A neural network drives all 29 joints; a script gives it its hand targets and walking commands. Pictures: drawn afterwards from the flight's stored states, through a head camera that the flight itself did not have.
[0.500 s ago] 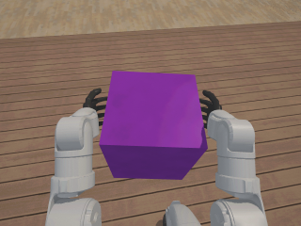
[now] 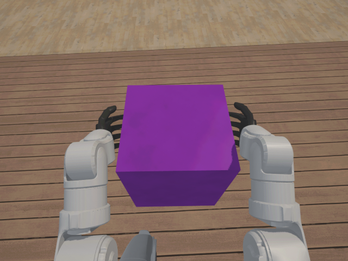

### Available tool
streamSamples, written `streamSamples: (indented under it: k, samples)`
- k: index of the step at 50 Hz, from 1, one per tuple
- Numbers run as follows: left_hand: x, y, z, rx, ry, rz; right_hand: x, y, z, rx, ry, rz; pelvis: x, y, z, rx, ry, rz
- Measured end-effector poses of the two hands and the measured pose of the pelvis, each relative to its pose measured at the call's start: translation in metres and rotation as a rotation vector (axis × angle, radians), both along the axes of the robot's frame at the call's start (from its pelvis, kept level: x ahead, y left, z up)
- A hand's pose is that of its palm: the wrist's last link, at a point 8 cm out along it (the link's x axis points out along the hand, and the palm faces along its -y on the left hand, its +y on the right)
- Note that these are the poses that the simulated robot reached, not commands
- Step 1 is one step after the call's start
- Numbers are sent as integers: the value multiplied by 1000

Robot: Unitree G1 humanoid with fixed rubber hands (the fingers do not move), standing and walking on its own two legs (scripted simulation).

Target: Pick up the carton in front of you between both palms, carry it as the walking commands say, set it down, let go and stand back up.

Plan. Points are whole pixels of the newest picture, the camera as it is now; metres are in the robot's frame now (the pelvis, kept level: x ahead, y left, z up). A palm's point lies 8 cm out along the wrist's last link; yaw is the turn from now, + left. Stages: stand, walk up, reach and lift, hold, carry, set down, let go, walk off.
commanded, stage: carry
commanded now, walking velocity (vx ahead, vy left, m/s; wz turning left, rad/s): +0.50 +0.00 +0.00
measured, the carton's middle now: (175, 151) +0.37 +0.02 +0.02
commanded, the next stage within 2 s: none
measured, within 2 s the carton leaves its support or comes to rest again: neither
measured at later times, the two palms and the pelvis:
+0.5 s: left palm (129, 69) +0.63 +0.18 +0.05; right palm (228, 75) +0.61 -0.12 +0.06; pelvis +0.27 +0.05 -0.03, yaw -1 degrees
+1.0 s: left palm (142, 30) +0.88 +0.17 +0.04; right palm (219, 28) +0.91 -0.12 +0.04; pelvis +0.54 +0.00 -0.05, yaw +1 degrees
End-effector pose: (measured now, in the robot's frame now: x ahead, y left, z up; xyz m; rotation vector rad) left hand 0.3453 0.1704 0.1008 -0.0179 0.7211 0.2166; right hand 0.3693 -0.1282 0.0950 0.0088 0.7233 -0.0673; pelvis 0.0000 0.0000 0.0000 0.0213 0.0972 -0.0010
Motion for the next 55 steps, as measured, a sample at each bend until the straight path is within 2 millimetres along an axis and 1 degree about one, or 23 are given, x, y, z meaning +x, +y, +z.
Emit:
streamSamples:
  k: [3,5,7,9,10,12,16,18,21,24,27,30,33,36,38,40,43,46,50,55]
  samples:
    - [38,7,8,-6,-35,-4,36,7,9,1,-35,-11,37,7,-4,-13,2,-4]
    - [65,14,9,-6,-44,-11,62,13,11,-7,-45,-14,65,13,-10,-25,1,-6]
    - [94,21,4,-5,-45,-22,89,20,10,-21,-47,-14,95,20,-20,-35,-7,-11]
    - [124,27,-4,-3,-46,-45,115,26,4,-42,-49,-22,126,28,-35,-48,-22,-22]
    - [139,29,-11,-7,-41,-57,126,28,0,-60,-43,-25,137,30,-39,-33,-24,-19]
    - [163,29,-24,-13,-2,-84,142,28,-12,-84,-5,-37,155,36,-41,-28,-27,-16]
    - [198,20,-45,-5,100,-144,160,21,-37,-72,99,-69,189,47,-35,-42,-26,-12]
    - [216,16,-50,-4,123,-163,171,17,-43,-69,123,-89,205,51,-32,-45,-23,-15]
    - [244,11,-53,-14,118,-174,194,13,-45,-60,118,-115,230,54,-28,-47,-16,-16]
    - [275,8,-50,-29,83,-168,225,9,-39,-52,84,-132,257,53,-26,-46,-8,-14]
    - [309,5,-41,-40,32,-155,261,5,-28,-43,33,-137,289,49,-25,-42,-2,-11]
    - [346,0,-30,-45,-19,-141,301,1,-17,-37,-18,-133,325,43,-29,-35,2,-4]
    - [386,-7,-24,-39,-53,-133,344,-7,-12,-34,-51,-124,367,34,-38,-21,3,2]
    - [428,-15,-25,-12,-69,-123,391,-15,-18,-31,-68,-99,414,24,-57,0,-16,15]
    - [451,-17,-30,22,-60,-113,421,-18,-28,-22,-60,-73,437,20,-66,-20,-19,8]
    - [466,-15,-41,34,-16,-96,443,-16,-39,-24,-18,-45,455,15,-66,-16,-21,7]
    - [482,-9,-57,27,66,-65,470,-9,-53,-36,62,-5,482,8,-61,-4,-20,7]
    - [500,-3,-64,21,105,-40,496,-3,-60,-39,101,22,506,4,-55,3,-17,11]
    - [537,4,-60,17,80,-15,536,4,-59,-23,76,24,540,4,-51,5,-8,11]
    - [597,12,-45,6,6,-8,592,12,-46,0,5,-2,592,12,-51,-4,0,3]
